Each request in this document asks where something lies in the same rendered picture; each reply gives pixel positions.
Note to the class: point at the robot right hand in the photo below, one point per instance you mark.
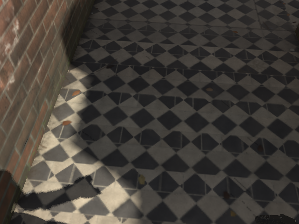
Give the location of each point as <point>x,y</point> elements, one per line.
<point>274,219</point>

